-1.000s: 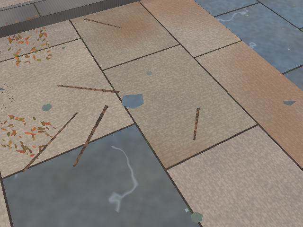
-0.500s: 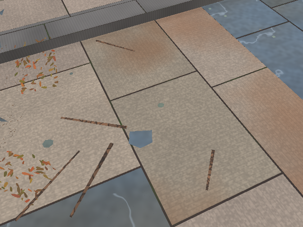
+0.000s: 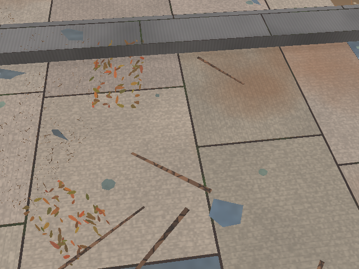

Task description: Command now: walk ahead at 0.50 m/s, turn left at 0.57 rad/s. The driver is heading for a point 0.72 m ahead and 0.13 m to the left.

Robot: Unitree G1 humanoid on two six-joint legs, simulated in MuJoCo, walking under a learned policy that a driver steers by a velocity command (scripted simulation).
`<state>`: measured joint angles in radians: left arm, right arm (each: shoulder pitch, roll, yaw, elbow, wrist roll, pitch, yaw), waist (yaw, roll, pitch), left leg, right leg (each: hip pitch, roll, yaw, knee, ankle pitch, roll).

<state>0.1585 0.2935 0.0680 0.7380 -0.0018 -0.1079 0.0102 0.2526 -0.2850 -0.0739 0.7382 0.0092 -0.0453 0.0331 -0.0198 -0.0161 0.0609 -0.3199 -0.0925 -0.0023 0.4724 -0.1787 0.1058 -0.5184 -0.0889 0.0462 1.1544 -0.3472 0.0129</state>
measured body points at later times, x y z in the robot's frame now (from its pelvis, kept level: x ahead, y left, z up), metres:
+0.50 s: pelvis +0.28 -0.04 +0.00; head +0.31 -0.04 +0.45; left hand +0.32 +0.26 -0.10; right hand +0.48 -0.28 -0.10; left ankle +0.22 +0.08 -0.65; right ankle +0.34 -0.14 -0.74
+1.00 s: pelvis +0.51 +0.12 +0.00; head +0.54 +0.16 +0.45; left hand +0.47 +0.43 -0.11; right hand +0.78 -0.03 -0.09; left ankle +0.51 +0.20 -0.74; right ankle +0.57 -0.04 -0.65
